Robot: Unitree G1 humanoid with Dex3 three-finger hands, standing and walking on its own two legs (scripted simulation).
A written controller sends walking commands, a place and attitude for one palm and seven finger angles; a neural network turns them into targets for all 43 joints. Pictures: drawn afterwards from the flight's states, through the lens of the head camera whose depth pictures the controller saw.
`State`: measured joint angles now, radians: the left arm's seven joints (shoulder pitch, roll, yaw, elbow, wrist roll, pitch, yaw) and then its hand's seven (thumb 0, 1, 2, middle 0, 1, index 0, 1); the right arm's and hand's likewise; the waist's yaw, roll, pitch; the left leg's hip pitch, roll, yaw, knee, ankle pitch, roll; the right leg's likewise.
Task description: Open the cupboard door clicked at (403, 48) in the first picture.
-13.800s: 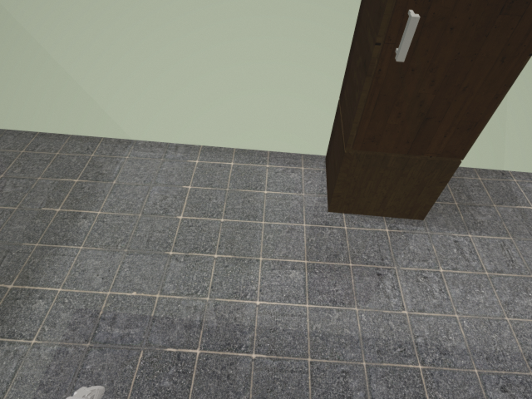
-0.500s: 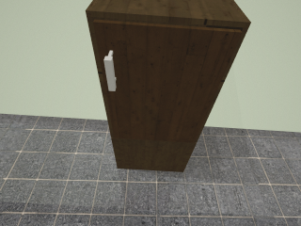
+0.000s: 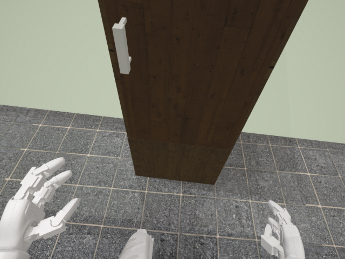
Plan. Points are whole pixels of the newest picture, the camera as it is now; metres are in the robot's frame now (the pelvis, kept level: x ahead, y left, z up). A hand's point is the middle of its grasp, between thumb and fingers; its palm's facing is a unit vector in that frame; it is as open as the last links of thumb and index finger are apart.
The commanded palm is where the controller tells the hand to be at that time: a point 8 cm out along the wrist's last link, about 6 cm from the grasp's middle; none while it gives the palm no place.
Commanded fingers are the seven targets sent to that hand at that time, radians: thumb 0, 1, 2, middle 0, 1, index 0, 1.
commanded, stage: raise the hand with hooked fingers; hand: left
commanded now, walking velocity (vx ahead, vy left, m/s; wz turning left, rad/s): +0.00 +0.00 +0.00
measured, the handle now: (124, 46) +0.56 +0.20 +0.18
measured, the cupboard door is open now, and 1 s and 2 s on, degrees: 0 0 0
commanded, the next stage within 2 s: move the hooked fingers beside the handle in 1.54 s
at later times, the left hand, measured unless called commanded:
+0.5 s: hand (46, 167) +0.24 +0.27 +0.11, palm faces +0.04 -1.00 -0.05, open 12.4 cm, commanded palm +0.22 +0.33 +0.13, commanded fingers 0.00 -0.36 0.36 -0.29 -1.11 -0.29 -1.11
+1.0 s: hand (19, 125) +0.28 +0.31 +0.18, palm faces +0.06 -1.00 -0.04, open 13.9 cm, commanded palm +0.26 +0.35 +0.20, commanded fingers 0.00 -0.50 0.30 -0.30 -1.20 -0.30 -1.20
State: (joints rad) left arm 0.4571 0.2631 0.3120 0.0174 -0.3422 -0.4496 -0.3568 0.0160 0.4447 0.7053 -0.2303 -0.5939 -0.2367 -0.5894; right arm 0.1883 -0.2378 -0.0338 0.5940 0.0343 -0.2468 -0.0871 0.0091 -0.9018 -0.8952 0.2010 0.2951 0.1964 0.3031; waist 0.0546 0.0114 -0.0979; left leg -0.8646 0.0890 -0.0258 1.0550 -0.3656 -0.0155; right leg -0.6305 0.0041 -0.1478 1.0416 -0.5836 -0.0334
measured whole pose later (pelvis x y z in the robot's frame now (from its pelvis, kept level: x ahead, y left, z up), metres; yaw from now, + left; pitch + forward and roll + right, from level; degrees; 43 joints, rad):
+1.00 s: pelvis +0.00 +0.03 +0.06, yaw +0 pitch +1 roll -3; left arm -0.06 0.44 0.41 0.24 -0.34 -0.05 -0.41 -0.01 -0.49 0.30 -0.30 -1.20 -0.30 -1.19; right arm 0.25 -0.25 0.07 0.60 0.07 -0.22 -0.12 0.01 -0.90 -0.89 0.20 0.30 0.20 0.30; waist 0.03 0.04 -0.02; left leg -0.47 0.04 0.04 0.65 -0.19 0.03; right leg -0.26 -0.02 -0.10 0.61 -0.36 0.02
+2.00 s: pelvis +0.01 +0.01 +0.06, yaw -1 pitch +2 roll -2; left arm -0.30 0.47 0.42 0.53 -0.31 -0.07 -0.44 -0.01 -0.50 0.30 -0.30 -1.20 -0.30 -1.20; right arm 0.26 -0.27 0.04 0.63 0.07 -0.17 -0.12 0.01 -0.90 -0.89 0.20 0.30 0.20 0.30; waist 0.01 0.03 -0.03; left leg -0.47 0.06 0.04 0.63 -0.20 0.00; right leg -0.27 0.00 -0.10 0.61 -0.38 -0.01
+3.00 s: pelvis +0.01 +0.02 +0.05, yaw -2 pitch +9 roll -2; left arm -0.76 0.58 0.42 1.06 -0.19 -0.22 -0.38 -0.01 -0.50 0.30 -0.30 -1.20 -0.30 -1.20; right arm 0.36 -0.29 0.02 0.66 0.05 -0.02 -0.09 0.01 -0.90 -0.89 0.20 0.30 0.20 0.30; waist -0.08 0.02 -0.05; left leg -0.65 0.08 0.05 0.73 -0.24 0.02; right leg -0.45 0.01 -0.08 0.70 -0.41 0.00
